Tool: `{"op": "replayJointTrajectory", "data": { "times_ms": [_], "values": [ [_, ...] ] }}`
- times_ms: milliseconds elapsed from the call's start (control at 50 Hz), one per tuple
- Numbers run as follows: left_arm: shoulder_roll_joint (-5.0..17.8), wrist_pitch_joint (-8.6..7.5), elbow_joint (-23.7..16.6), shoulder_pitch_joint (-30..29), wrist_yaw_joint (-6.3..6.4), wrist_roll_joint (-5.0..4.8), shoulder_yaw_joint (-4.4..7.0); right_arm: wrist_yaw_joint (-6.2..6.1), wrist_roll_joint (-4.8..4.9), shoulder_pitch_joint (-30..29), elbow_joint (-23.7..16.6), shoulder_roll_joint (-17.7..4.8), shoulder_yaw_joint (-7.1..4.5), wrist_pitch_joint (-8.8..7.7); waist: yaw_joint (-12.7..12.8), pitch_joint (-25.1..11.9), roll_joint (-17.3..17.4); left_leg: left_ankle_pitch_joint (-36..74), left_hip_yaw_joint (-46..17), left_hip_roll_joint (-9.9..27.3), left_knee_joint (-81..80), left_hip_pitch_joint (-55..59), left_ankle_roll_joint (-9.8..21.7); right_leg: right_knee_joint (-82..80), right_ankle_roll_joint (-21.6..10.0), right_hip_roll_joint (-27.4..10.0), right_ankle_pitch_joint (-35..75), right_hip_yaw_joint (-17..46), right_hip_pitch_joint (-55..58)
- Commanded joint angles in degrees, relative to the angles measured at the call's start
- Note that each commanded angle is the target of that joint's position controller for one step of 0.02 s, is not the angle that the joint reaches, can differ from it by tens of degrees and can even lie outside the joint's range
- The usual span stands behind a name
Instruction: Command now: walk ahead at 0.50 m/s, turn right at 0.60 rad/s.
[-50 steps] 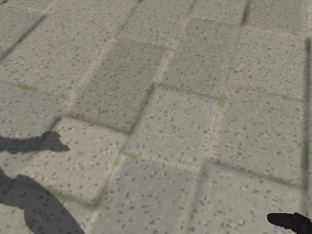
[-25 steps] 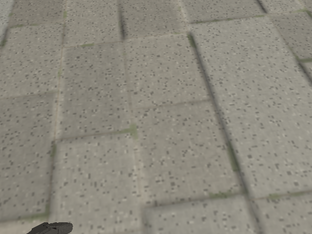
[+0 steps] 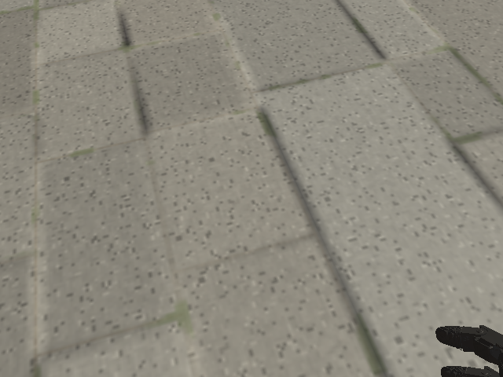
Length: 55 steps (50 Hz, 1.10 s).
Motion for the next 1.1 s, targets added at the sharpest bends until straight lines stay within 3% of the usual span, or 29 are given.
{"op": "replayJointTrajectory", "data": {
  "times_ms": [20,40,60,80,100,120,140,160,240,360,440,480,500,520,540,560,580,600,640,680,760,840,940,980,1020,1040,1060,1080,1100],
  "values": [
    [5.5,-0.28,-3.9,-2.6,-0.02,0.4,1.11,-0.65,-0.65,9.0,-1.8,-10.2,-3.98,-1.69,-8.6,-7.7,-8.5,-2.7,-1.4,3.4,-1.5,21.2,4.7,10.4,-4.0,-10.0,25.2,9.0,-6.3],
    [2.3,-0.38,-5.1,-1.2,-0.05,1.72,-0.17,-1.18,-1.13,18.0,-1.1,-13.5,-4.7,-1.46,-11.1,-16.8,-0.3,-5.7,-12.5,13.7,-0.2,37.0,7.9,27.2,-1.5,-5.3,11.4,3.2,-14.8],
    [0.7,-0.94,-6.7,7.1,-0.12,-0.77,-0.74,-0.55,-1.34,20.5,1.2,-16.3,-5.39,-0.7,-6.4,-20.7,20.3,-20.7,-40.9,24.6,-7.3,50.4,16.8,43.5,1.6,0.2,-12.2,-1.5,-35.6],
    [7.3,-0.84,-4.6,5.3,0.12,-1.33,0.34,-0.39,-0.05,17.9,-0.4,-9.8,-3.99,-0.44,-7.9,-14.7,10.6,-31.6,-40.3,23.7,-9.7,46.3,14.9,49.6,2.4,-4.9,-8.6,0.1,-41.1],
    [9.8,-0.54,-5.3,-1.4,0.0,-0.79,1.11,-0.76,0.03,15.4,-0.8,-6.7,-3.16,0.01,-9.5,-7.8,5.0,-28.8,-29.6,21.0,-10.2,39.1,12.3,50.0,2.8,-6.7,-3.0,-1.9,-41.9],
    [8.7,-0.39,-5.7,-4.3,0.07,-0.11,0.99,-0.73,-0.63,13.3,-0.7,-6.1,-2.71,0.31,-8.5,-4.3,0.9,-21.0,-22.9,18.3,-11.2,32.1,11.4,48.4,3.1,-8.4,0.9,-3.3,-39.5],
    [7.5,-0.55,-6.4,-6.2,-0.12,0.52,1.0,-0.71,-0.92,12.3,0.1,-5.2,-2.39,0.43,-7.7,-1.3,0.7,-15.0,-18.3,16.1,-12.4,27.2,11.6,45.4,3.1,-9.6,3.2,-3.2,-38.4],
    [6.1,-0.53,-6.5,-5.8,-0.49,0.22,0.83,-0.76,-1.32,12.1,0.6,-4.8,-2.12,0.23,-6.5,-0.8,2.3,-11.6,-14.5,14.6,-13.7,24.1,11.3,43.4,2.9,-10.7,4.6,-3.4,-35.7],
    [2.5,-0.37,-7.4,-8.0,-0.89,0.49,-0.3,-0.6,-0.27,13.3,3.0,-6.5,-2.66,-0.55,-5.7,0.2,2.4,-3.1,-7.7,14.3,-17.7,22.2,14.1,33.6,3.6,-11.4,6.8,-5.5,-36.1],
    [1.0,-2.11,-9.4,-18.3,-2.57,0.71,-1.79,-0.97,0.89,16.3,5.6,-9.7,-3.12,0.76,-9.0,1.3,1.2,2.8,1.4,11.9,-18.6,22.7,12.5,13.2,4.0,-11.0,22.3,-11.0,-31.1],
    [2.6,-2.73,-11.5,-23.1,-3.21,0.28,-1.34,-0.99,1.77,20.4,8.1,-11.0,-3.25,2.11,-9.2,2.7,2.3,4.8,-0.9,14.7,-15.9,26.6,11.5,6.6,2.5,-9.3,19.4,-11.4,-28.4],
    [4.8,-3.12,-10.5,-18.6,-3.2,0.45,-0.24,-1.3,2.0,19.4,8.4,-12.1,-3.41,2.77,-5.2,0.4,2.8,12.4,-0.9,14.6,-10.2,26.9,10.0,2.7,1.0,-7.5,18.2,-12.4,-19.9],
    [7.1,-3.13,-8.2,-11.4,-2.8,0.83,1.1,-1.41,1.95,19.3,8.4,-11.2,-3.0,2.88,-1.5,-4.1,1.9,18.2,1.1,12.1,-1.9,24.6,8.4,1.0,-0.4,-6.3,19.1,-13.3,-8.7],
    [10.3,-2.97,-6.2,-1.9,-2.1,1.54,2.44,-1.43,0.98,18.8,7.5,-8.5,-1.81,2.64,2.9,-11.3,0.0,10.8,3.1,9.0,11.5,15.9,6.1,3.3,-3.0,-12.0,19.8,-8.2,7.0],
    [15.9,-2.35,-5.7,3.3,-1.34,2.74,3.49,-1.35,-0.12,23.5,5.5,-1.7,0.25,1.9,1.5,-19.7,-13.9,-18.5,6.4,0.7,33.3,-4.8,1.8,1.0,-9.8,-28.0,13.8,14.7,26.2],
    [12.6,-2.25,-5.6,4.2,-1.49,2.53,2.57,-1.35,1.2,23.9,6.3,-4.8,-0.33,1.15,2.5,-23.5,-15.8,-33.8,-1.4,-0.4,43.2,-10.9,1.7,-5.8,-12.9,-31.1,6.1,28.0,24.5],
    [9.2,-2.4,-5.2,0.7,-1.66,1.81,1.38,-1.23,2.58,20.4,5.4,-8.8,-1.73,1.1,1.8,-14.0,-12.2,-30.3,-2.3,2.7,46.6,-15.5,2.0,-7.1,-10.6,-28.9,3.6,19.6,17.9],
    [7.0,-2.62,-5.0,-2.8,-1.79,1.36,0.65,-1.25,2.45,17.5,4.7,-8.7,-1.81,1.24,0.2,-8.5,-10.9,-25.4,-0.9,5.1,45.1,-15.5,2.3,-8.7,-8.9,-26.2,4.8,11.9,10.9],
    [3.6,-3.5,-4.6,-8.8,-2.19,1.75,-0.21,-1.61,1.44,17.1,5.2,-7.4,-2.25,2.48,-3.5,-2.8,-10.3,-18.1,-1.0,8.0,40.6,-10.6,1.8,-13.2,-6.9,-22.0,11.6,2.1,-0.3],
    [3.2,-4.63,-3.7,-10.9,-2.23,2.13,0.06,-1.56,1.56,18.7,5.7,-4.7,-1.93,4.0,-5.5,-1.7,-9.4,-14.5,-0.9,8.4,39.8,-6.8,1.0,-16.4,-7.1,-21.3,17.5,-3.5,-5.2],
    [4.7,-5.33,-1.2,-10.1,-1.37,2.55,0.86,-1.48,1.16,14.4,3.7,-3.6,-1.92,4.92,-5.6,1.1,-6.2,-5.6,-2.1,8.2,31.7,-10.8,0.0,-18.5,-7.1,-21.0,24.5,-12.0,-4.6],
    [7.0,-4.77,0.4,-8.4,-0.59,2.09,1.5,0.06,0.87,7.2,1.2,-2.2,-1.1,4.46,-3.2,3.2,-4.7,3.4,1.7,7.2,18.5,-9.4,0.9,-19.3,-5.9,-20.7,25.7,-18.5,-2.7],
    [9.1,-2.9,3.0,-4.5,-0.36,0.65,2.39,1.68,0.9,0.0,-3.0,-2.6,-0.87,4.54,-1.1,5.4,-4.2,-1.5,5.4,6.0,10.7,-11.6,4.0,-15.6,-4.5,-23.3,31.2,-22.0,6.9],
    [10.5,-2.02,3.2,-5.0,-0.15,0.28,2.77,2.08,0.89,0.8,-4.0,-3.9,-1.52,4.71,-2.7,3.3,-5.7,-7.0,8.5,3.2,9.8,-7.3,6.0,-9.7,-3.3,-23.4,47.4,-23.7,9.3],
    [12.0,-1.02,2.9,-6.1,0.21,-0.15,3.07,1.85,1.13,9.6,-2.7,-7.1,-3.43,5.08,-8.2,-2.7,-7.1,-11.2,11.7,-1.7,9.2,5.4,8.8,4.6,-1.7,-22.2,63.8,-25.4,8.5],
    [11.2,-0.91,2.6,-6.5,0.37,-0.27,2.61,1.04,1.27,19.0,-0.2,-10.4,-5.42,5.32,-13.2,-7.7,-5.5,-8.1,10.9,-3.9,5.4,20.0,11.1,17.7,0.4,-19.7,60.1,-26.7,2.0],
    [6.6,-1.55,1.3,-4.4,0.31,2.0,0.98,-0.33,1.52,25.0,1.1,-16.0,-6.99,6.02,-13.4,-12.2,5.1,-4.9,-6.2,6.8,4.9,36.6,15.0,36.6,3.3,-15.8,27.1,-26.5,-14.6],
    [1.5,-3.49,-1.8,-1.7,-0.41,2.14,-0.87,-0.07,1.41,21.3,-1.2,-19.1,-6.91,5.15,-7.7,-19.7,14.0,-18.7,-40.7,18.8,-5.5,51.2,27.1,54.4,6.3,-3.1,-10.9,-15.5,-36.2],
    [7.4,-5.52,-2.5,-8.8,-1.23,-0.02,0.21,0.46,1.11,22.1,-1.8,-13.7,-5.37,4.36,-12.2,-19.5,4.4,-21.5,-40.8,19.2,-10.9,50.6,24.4,56.2,4.8,-6.2,-8.6,-6.4,-42.2]
  ]
}}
